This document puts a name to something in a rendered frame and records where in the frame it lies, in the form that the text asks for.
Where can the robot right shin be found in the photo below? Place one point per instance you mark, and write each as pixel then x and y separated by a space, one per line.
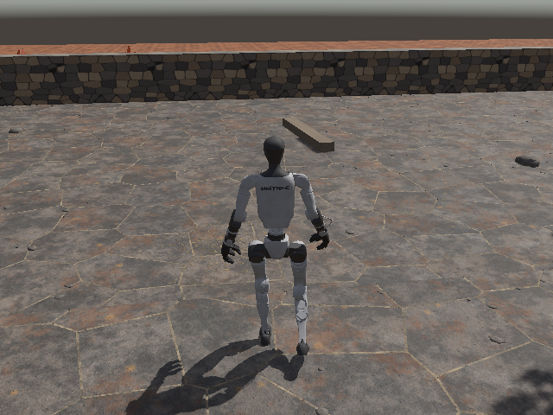
pixel 302 315

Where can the right robot forearm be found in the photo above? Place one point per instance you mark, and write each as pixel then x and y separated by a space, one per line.
pixel 319 224

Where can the robot left foot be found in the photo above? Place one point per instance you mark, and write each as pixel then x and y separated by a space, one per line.
pixel 265 339

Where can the left robot hand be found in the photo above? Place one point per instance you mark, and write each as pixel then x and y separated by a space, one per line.
pixel 225 250

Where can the left robot forearm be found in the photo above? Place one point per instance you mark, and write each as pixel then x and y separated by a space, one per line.
pixel 232 231

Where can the robot left upper arm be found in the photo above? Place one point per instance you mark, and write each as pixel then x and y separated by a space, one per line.
pixel 243 197

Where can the robot right upper arm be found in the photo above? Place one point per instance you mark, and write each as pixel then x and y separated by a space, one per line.
pixel 301 181

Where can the right robot hand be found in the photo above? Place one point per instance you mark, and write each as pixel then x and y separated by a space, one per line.
pixel 317 237

